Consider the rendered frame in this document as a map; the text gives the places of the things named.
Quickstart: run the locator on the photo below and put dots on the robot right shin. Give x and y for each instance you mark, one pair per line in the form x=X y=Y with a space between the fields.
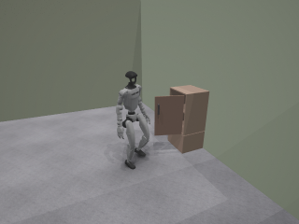
x=130 y=152

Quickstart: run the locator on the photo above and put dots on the cupboard door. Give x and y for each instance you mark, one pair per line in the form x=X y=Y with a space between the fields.
x=170 y=118

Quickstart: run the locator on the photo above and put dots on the right robot hand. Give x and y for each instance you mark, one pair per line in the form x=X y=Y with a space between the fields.
x=120 y=131

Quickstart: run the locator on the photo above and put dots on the left robot upper arm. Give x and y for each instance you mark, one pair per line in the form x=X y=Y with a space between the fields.
x=140 y=88

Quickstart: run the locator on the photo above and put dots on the robot left foot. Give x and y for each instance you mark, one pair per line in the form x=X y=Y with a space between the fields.
x=140 y=152

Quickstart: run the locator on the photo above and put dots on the robot left forearm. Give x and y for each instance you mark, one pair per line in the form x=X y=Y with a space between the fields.
x=142 y=108

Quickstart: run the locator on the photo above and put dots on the right robot upper arm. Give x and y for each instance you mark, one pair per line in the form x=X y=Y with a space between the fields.
x=122 y=94

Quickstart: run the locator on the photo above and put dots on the robot right forearm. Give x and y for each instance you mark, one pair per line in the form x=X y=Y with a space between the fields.
x=119 y=116

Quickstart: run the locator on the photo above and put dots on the left robot hand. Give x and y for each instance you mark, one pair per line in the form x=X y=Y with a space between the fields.
x=147 y=117

